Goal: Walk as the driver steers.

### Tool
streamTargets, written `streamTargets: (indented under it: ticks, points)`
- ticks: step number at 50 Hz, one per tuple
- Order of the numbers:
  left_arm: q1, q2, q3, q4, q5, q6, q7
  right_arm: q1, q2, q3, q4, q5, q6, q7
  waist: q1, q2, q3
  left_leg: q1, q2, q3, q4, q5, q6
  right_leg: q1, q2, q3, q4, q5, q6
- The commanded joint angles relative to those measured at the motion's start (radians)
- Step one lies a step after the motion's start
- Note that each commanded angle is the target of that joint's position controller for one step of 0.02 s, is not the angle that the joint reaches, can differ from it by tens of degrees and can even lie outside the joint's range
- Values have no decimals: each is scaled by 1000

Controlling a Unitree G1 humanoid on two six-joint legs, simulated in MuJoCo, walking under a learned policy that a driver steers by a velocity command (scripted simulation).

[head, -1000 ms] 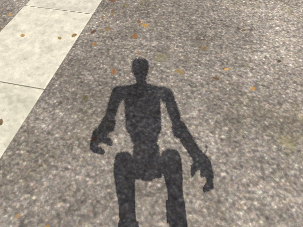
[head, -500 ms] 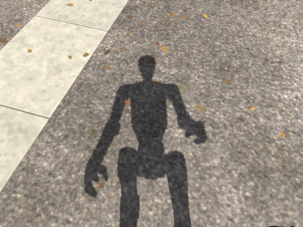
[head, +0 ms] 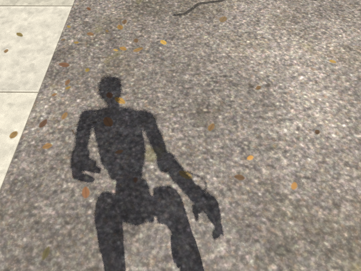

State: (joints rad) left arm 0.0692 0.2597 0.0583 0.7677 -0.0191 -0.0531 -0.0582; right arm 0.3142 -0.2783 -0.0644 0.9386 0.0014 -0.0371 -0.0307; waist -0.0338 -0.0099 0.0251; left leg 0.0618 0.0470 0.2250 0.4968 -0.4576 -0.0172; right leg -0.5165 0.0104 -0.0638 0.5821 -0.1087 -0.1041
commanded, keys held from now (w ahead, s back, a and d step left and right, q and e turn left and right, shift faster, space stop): w+e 0.48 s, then w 0.32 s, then no key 0.12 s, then q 0.08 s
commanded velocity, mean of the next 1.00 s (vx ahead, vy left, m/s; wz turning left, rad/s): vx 0.47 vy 0.00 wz -0.38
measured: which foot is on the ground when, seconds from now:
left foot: down 0.00-0.00, up 0.02-0.44, down 0.46-0.94, up 0.96-1.00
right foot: down 0.00-0.46, up 0.48-0.92, down 0.94-1.00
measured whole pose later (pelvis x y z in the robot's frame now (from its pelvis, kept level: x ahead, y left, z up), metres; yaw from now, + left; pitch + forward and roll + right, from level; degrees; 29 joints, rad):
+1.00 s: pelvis +0.52 -0.10 +0.01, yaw -22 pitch +2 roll +1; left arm 0.03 0.25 0.03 0.64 0.02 -0.06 -0.02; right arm 0.34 -0.30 -0.04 0.91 0.01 -0.06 0.01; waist -0.08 0.00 0.04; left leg -0.21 0.01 -0.03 0.87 -0.55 -0.04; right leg -0.47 -0.01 -0.02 0.54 -0.11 -0.04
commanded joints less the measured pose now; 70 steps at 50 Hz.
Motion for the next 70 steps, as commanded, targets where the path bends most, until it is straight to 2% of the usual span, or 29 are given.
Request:
streamTargets:
  ticks: [1, 2, 3, 4, 5, 9, 14, 19, 22, 23, 24, 25, 26, 27, 30, 34, 42, 44, 46, 47, 48, 49, 50, 52, 54, 62, 68, 69, 70]
  points:
    - [318, 317, 99, -8, -14, 3, 26, 55, -25, 17, -131, -23, -49, 11, 87, -274, -359, -720, -120, -157, 891, -85, -19, 910, -348, 835, -209, -136, -340]
    - [340, 237, 74, -13, -5, -1, 26, -47, -120, -2, -143, 13, -94, 32, 156, -146, -374, -834, -64, -338, 939, -86, 15, 926, -337, 836, -279, -180, -302]
    - [308, 190, 63, -16, 3, -8, 30, -129, -141, -6, -172, 43, -116, 41, 157, -98, -250, -878, -19, -325, 901, -11, 41, 824, -301, 679, -279, -127, -258]
    - [245, 170, 57, -26, 4, -15, 29, -146, -125, -4, -174, 32, -123, 36, 105, 11, -150, -842, 26, -318, 792, 60, 44, 658, -257, 564, -290, -21, -225]
    - [187, 135, 47, -42, 6, -17, 32, -153, -138, -15, -167, 5, -117, 28, 72, 23, -108, -776, 56, -313, 699, 94, 34, 538, -224, 485, -305, 70, -206]
    - [159, 160, 50, -71, 10, -18, 52, -134, -102, -15, -181, -16, -73, 24, 15, -12, -53, -671, 65, -287, 512, 166, -28, 318, -174, 382, -370, 214, -212]
    - [224, 192, 63, -64, -1, -4, 73, -315, -59, 5, -237, -11, -74, 32, 85, -54, -24, -567, -12, -257, 125, 518, -56, 222, -86, 289, -355, 105, -128]
    - [282, 175, 62, -45, -8, 9, 78, -356, -117, -12, -268, 8, -90, 47, 89, -89, -32, -517, -33, -308, -7, 486, -24, 341, -140, 421, -245, -6, -92]
    - [258, 142, 51, -62, 2, 14, 79, -193, -162, -38, -230, 1, -105, 44, -4, -110, -95, -289, -24, -292, -60, 404, 39, 339, -99, 439, -73, 53, -43]
    - [259, 84, 29, -80, 13, 11, 74, -52, -212, -52, -216, -18, -109, 37, -65, -25, -221, -52, 122, -425, -42, 343, 99, 237, -36, 364, 181, -33, -6]
    - [384, 24, 12, -112, -10, -1, 75, 52, -296, -73, -188, -31, -94, 36, -18, 286, -340, 269, 346, -875, -129, 125, 256, -112, 108, 222, 517, -423, 64]
    - [411, 108, 19, -93, -22, -6, 76, 56, -229, -60, -183, -3, -90, 44, -26, 298, -322, 273, 382, -1056, -189, -99, 277, -255, 37, 245, 679, -483, 76]
    - [330, 167, 34, -89, -19, -2, 75, 11, -152, -39, -196, 1, -86, 43, -50, 186, -197, 164, 332, -909, -208, -115, 236, -288, -1, 249, 724, -389, 82]
    - [262, 166, 35, -98, -8, 1, 77, -32, -128, -30, -199, -8, -79, 44, -44, 109, -119, 42, 283, -760, -212, 7, 206, -261, -32, 212, 710, -317, 84]
    - [216, 120, 34, -117, -2, 0, 66, -86, -84, -12, -181, -21, -77, 47, 10, 121, -33, -165, 194, -551, -272, 267, 200, -161, -85, 196, 575, -229, 76]
    - [155, 70, 15, -145, 11, 3, 59, -64, -133, -26, -150, 2, -84, 46, 17, 97, -20, -184, 200, -450, -339, 403, 245, -169, -112, 148, 376, -147, 94]
    - [-60, 60, -1, -198, 4, -21, 31, 33, -178, -30, -87, 20, -46, 39, -48, 94, 20, -138, 175, -299, -297, 593, 190, -41, -60, 65, -3, 96, 92]
    - [-48, 79, 8, -201, 11, -26, 25, 33, -187, -31, -74, 23, -32, 34, -22, 112, -7, -90, 180, -289, -211, 734, 157, 22, -37, 62, -60, 78, 65]
    - [115, 127, 34, -144, 29, -27, 31, 10, -179, -26, -77, 26, -27, 27, 70, 96, -109, -123, 122, -244, -21, 896, 105, 287, 7, 31, -147, 199, 21]
    - [218, 190, 52, -126, 45, -25, 43, 19, -138, -9, -91, 7, -34, 27, 108, 40, -204, -253, 64, -217, 161, 711, 55, 520, -110, 127, -107, 509, -23]
    - [282, 248, 55, -128, 69, -11, 56, 129, -37, 29, -98, -21, -45, 37, 87, -206, -356, -581, -53, -194, 531, 23, -20, 874, -408, 438, -36, 865, -185]
    - [313, 203, 45, -118, 48, 4, 50, 194, -79, 23, -59, 6, -43, 39, 105, -225, -493, -618, -65, -330, 696, -261, -29, 874, -477, 559, -80, 783, -255]
    - [266, 173, 37, -117, 36, 10, 46, 112, -157, -2, -71, 34, -34, 37, 113, -143, -372, -674, -28, -340, 751, -227, -30, 751, -414, 453, -121, 672, -216]
    - [130, 108, 14, -111, 29, 3, 45, 18, -130, -4, -87, 24, -2, 18, 58, -75, -189, -682, 33, -304, 669, -117, -41, 510, -324, 293, -199, 506, -147]
    - [40, 103, 17, -102, 48, -5, 45, 48, -104, -8, -82, 13, 41, 0, -5, -114, -134, -520, 44, -282, 600, -17, -62, 286, -288, 197, -284, 411, -131]
    - [4, 157, 42, -52, 38, 19, 92, -84, -90, -20, -180, 7, 84, 10, 14, -104, -102, -486, 55, -232, 377, 168, -35, 253, -322, 62, -363, 96, -137]
    - [7, 191, 56, -17, -1, 55, 94, -87, -102, -36, -218, 6, 89, 44, -4, -89, -97, -365, 1, -151, 84, 218, 33, 334, -332, 10, -213, 78, -55]
    - [51, 168, 53, 4, -4, 60, 94, -62, -126, -47, -212, 0, 86, 41, -5, -51, -96, -295, -17, -171, -6, 306, 63, 306, -290, -24, -130, 10, 0]
    - [91, 123, 43, 12, 17, 62, 89, -37, -214, -72, -218, -1, 83, 27, 14, 146, -87, -201, 106, -370, -119, 586, 124, 189, -191, -120, 96, -138, 91]
Keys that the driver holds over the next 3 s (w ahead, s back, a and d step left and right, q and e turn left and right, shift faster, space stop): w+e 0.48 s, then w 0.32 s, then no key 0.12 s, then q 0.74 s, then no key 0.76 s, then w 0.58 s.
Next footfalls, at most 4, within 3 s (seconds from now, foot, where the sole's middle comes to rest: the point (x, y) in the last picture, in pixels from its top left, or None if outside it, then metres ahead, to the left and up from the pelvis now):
0.46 left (161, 270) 0.46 0.09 -0.75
0.94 right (251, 227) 0.61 -0.25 -0.75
1.40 left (185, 215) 0.67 0.00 -0.75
1.86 right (245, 213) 0.67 -0.24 -0.75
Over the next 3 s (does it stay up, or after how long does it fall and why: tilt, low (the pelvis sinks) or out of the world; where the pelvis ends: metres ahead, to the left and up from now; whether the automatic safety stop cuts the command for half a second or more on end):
stays up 0.77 -0.11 0.03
